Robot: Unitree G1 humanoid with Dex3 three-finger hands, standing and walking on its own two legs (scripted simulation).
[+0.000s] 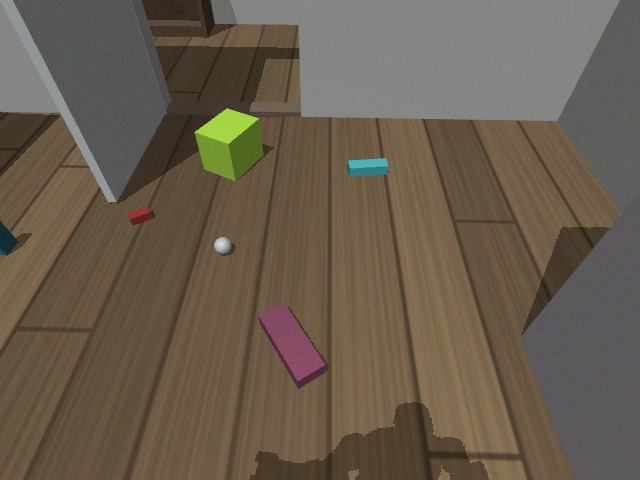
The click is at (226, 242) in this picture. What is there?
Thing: free ball
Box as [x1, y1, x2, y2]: [214, 237, 231, 253]
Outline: 220,237 215,241 214,248 219,253 226,253 229,251 231,243 227,238
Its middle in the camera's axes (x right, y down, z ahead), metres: -0.39 +0.03 +1.61
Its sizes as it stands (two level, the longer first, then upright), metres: 0.072 0.072 0.072
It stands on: the floor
